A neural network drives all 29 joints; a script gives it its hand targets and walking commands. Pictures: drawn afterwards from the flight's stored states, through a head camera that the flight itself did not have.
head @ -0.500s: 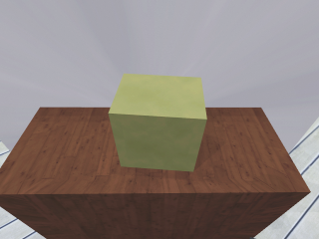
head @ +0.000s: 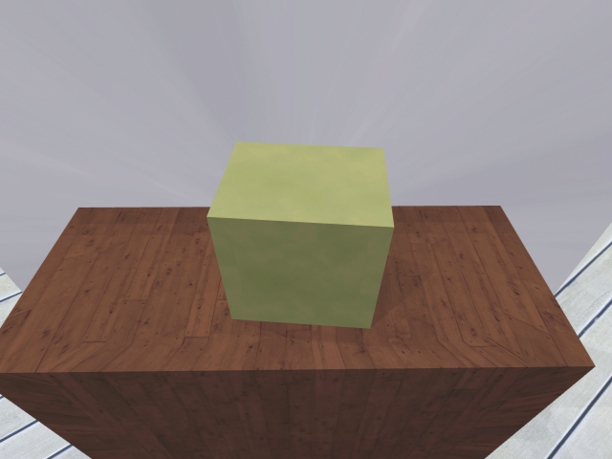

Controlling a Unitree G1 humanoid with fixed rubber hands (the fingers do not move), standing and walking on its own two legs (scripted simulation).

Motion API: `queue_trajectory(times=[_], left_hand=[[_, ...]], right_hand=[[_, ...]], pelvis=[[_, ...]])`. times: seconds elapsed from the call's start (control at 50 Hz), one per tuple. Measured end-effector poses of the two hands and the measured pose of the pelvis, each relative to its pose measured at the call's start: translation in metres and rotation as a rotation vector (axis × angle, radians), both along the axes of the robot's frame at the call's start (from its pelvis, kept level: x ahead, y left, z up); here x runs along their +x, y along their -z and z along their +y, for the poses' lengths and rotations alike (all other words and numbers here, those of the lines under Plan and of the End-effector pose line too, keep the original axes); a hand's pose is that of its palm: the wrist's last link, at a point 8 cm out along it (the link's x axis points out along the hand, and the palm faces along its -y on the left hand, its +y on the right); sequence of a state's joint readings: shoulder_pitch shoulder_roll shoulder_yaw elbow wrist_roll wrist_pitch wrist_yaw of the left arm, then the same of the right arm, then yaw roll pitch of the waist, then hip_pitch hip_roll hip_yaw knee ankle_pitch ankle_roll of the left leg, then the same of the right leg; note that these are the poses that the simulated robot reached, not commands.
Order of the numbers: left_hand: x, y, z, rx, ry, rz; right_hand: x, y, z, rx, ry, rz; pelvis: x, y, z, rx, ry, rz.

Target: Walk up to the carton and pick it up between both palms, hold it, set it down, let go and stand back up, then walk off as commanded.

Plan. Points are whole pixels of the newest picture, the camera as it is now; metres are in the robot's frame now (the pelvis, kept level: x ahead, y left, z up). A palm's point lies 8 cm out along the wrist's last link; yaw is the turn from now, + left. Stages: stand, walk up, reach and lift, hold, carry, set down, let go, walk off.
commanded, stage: walk off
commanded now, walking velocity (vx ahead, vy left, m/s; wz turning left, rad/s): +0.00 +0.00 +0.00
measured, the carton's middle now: (304, 237) +0.46 +0.01 +0.03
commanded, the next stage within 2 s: none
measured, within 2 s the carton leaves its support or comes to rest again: neither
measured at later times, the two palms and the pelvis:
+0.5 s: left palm out of the picture +0.02 +0.29 -0.11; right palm out of the picture +0.04 -0.29 -0.16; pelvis -0.05 -0.03 -0.02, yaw +0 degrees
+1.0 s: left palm out of the picture -0.02 +0.27 -0.11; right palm out of the picture -0.14 -0.32 -0.19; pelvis -0.17 -0.03 -0.04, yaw +1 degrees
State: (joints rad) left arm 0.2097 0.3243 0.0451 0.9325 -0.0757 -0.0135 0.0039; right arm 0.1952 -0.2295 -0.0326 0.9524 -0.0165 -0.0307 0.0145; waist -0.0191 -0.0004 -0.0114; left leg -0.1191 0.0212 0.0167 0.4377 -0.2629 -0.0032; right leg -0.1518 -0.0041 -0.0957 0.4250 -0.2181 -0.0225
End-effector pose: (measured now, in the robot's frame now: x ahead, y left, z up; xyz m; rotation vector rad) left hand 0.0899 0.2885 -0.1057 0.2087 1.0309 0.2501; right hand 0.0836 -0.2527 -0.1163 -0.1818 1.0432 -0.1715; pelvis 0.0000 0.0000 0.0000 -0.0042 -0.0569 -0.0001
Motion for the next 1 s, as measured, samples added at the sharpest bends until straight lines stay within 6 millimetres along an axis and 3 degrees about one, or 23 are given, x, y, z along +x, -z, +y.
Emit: queue_trajectory(times=[0.2, 0.28, 0.44, 0.62, 0.76, 0.88, 1.0], left_hand=[[-0.002, 0.000, -0.001, 0.003, 0.001, 0.010], [-0.009, 0.001, 0.004, 0.025, 0.010, 0.031], [-0.052, 0.004, 0.008, 0.103, -0.001, 0.130], [-0.104, -0.005, -0.016, 0.149, -0.027, 0.170], [-0.102, -0.008, -0.025, 0.153, -0.011, 0.094], [-0.097, -0.005, -0.027, 0.135, 0.010, 0.011], [-0.113, 0.004, -0.014, 0.123, 0.018, -0.045]], right_hand=[[0.000, 0.001, -0.001, 0.003, 0.000, 0.006], [-0.010, 0.007, -0.004, 0.001, -0.006, 0.045], [-0.042, 0.030, -0.027, 0.008, -0.018, 0.126], [-0.056, 0.054, -0.062, 0.007, -0.055, 0.135], [-0.102, 0.062, -0.073, 0.001, -0.054, 0.190], [-0.160, 0.067, -0.075, -0.016, -0.046, 0.266], [-0.221, 0.069, -0.068, -0.042, -0.039, 0.320]], pelvis=[[-0.001, 0.000, -0.001, 0.002, 0.000, -0.002], [-0.012, 0.003, -0.003, 0.006, -0.001, -0.020], [-0.041, 0.015, -0.021, 0.034, -0.004, -0.038], [-0.079, 0.023, -0.042, 0.059, -0.004, -0.082], [-0.107, 0.026, -0.048, 0.064, -0.007, -0.081], [-0.136, 0.032, -0.044, 0.053, -0.015, -0.076], [-0.173, 0.042, -0.033, 0.028, -0.024, -0.084]])
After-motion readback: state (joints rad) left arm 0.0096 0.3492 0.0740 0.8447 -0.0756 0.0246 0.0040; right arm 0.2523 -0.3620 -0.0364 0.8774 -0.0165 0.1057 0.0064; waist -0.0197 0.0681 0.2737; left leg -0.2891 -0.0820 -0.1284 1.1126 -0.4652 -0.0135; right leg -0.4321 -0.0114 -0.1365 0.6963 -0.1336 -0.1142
